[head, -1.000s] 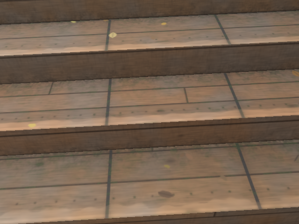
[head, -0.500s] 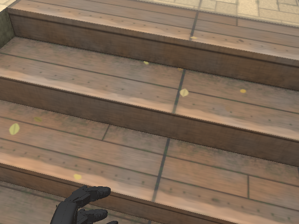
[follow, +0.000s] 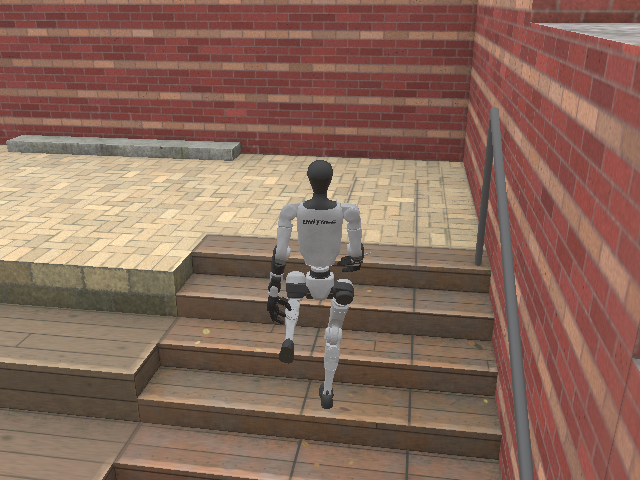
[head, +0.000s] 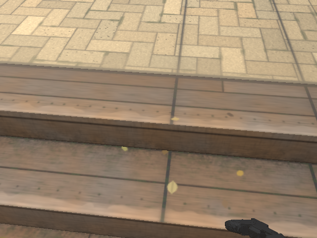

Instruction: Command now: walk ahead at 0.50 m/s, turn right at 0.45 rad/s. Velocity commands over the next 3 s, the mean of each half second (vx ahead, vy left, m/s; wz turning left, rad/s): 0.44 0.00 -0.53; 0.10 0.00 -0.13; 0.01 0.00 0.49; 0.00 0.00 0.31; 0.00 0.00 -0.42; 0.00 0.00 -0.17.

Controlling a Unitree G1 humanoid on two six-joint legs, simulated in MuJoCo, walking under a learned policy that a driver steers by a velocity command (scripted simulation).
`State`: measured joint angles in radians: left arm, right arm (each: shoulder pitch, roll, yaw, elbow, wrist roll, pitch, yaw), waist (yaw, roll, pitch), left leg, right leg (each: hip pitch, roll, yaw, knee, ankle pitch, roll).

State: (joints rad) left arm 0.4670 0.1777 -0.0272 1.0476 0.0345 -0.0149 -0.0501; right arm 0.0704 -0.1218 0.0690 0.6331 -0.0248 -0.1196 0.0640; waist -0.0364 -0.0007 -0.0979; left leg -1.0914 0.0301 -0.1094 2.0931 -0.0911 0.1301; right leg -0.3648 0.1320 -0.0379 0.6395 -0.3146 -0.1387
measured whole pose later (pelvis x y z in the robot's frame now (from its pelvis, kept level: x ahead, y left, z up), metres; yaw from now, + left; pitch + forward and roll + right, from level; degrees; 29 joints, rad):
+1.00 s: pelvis +0.44 -0.14 +0.26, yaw -20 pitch +1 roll -1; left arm 0.18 0.17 0.02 0.78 0.03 -0.04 0.03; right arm 0.25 -0.25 -0.06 0.80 0.01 0.02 -0.02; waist 0.01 0.04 0.00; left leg -0.64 -0.01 -0.01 1.66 -0.33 0.05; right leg -0.59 -0.12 -0.18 0.96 -0.38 -0.02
